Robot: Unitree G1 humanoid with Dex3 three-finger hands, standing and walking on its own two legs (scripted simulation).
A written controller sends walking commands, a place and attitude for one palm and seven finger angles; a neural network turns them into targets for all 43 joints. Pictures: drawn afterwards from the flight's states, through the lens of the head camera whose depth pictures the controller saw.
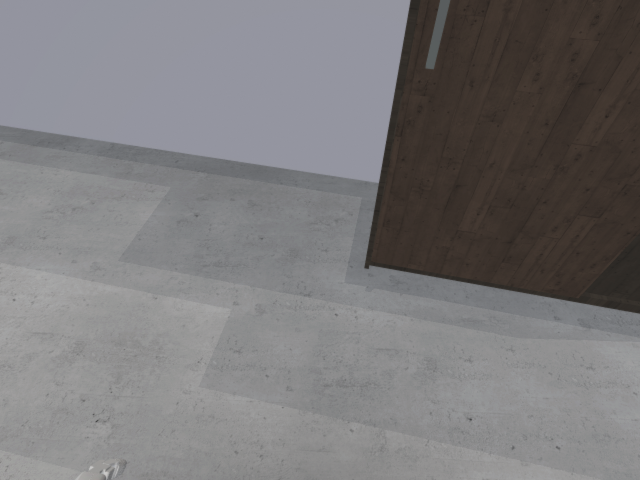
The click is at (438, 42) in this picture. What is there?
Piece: wardrobe's sliding door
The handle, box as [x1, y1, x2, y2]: [426, 0, 449, 68]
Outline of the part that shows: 449,0 440,0 427,57 426,68 433,68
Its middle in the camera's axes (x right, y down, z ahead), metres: +0.26 -0.52 +0.79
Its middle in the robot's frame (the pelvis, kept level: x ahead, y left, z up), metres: +0.98 -0.20 +0.24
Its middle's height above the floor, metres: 1.01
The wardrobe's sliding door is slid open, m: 0.00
